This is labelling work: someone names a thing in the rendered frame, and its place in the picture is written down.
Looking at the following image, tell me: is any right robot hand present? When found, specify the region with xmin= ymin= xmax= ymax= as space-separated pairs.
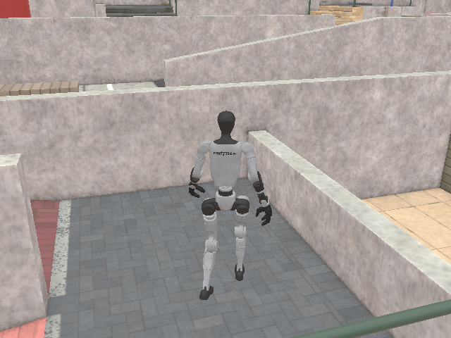
xmin=256 ymin=204 xmax=272 ymax=226

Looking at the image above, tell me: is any left robot hand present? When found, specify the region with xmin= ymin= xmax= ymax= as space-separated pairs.
xmin=189 ymin=185 xmax=205 ymax=198

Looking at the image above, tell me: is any left robot thigh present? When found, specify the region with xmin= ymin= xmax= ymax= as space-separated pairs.
xmin=202 ymin=198 xmax=218 ymax=252

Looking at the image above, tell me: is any right robot forearm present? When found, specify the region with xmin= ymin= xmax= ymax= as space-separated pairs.
xmin=253 ymin=171 xmax=269 ymax=207

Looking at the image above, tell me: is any right robot upper arm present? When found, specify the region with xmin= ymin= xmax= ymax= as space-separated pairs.
xmin=240 ymin=142 xmax=259 ymax=182

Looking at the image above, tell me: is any left robot forearm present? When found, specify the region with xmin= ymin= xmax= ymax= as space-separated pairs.
xmin=189 ymin=168 xmax=199 ymax=189

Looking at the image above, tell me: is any left robot upper arm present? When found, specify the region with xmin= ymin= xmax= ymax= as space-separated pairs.
xmin=192 ymin=141 xmax=211 ymax=178

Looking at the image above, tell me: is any robot left shin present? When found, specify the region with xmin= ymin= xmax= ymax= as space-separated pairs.
xmin=202 ymin=239 xmax=216 ymax=291

